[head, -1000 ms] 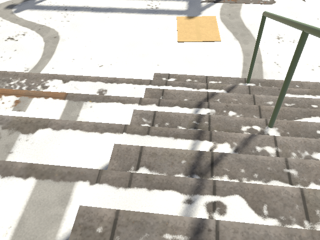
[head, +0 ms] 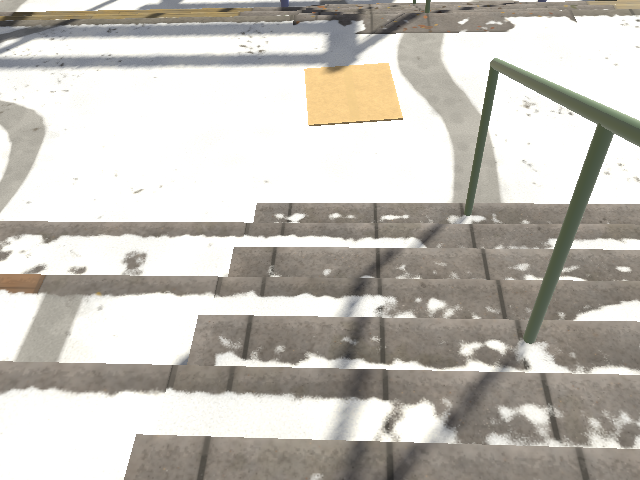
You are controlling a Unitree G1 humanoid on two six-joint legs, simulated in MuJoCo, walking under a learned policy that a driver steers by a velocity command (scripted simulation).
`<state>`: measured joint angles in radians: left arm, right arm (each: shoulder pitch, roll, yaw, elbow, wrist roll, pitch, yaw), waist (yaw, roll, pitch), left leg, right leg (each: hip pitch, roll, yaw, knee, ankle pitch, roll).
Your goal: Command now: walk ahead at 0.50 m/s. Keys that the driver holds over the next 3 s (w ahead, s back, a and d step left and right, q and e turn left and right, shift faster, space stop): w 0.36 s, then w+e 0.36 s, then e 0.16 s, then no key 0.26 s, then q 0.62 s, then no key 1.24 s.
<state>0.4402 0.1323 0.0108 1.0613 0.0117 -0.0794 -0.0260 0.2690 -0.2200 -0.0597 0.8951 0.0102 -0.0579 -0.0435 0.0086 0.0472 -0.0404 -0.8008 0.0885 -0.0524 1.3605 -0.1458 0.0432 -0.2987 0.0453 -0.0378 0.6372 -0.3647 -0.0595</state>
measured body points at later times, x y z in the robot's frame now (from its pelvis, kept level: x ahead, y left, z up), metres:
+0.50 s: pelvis +0.27 +0.07 -0.14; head +0.28 +0.08 +0.31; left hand +0.26 +0.32 -0.29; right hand +0.31 -0.17 -0.28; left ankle +0.29 +0.15 -0.86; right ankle +0.18 -0.08 -0.65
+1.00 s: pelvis +0.50 -0.01 -0.28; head +0.54 -0.03 +0.16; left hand +0.74 +0.17 -0.40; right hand +0.43 -0.25 -0.43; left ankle +0.39 +0.18 -0.76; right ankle +0.57 -0.09 -1.01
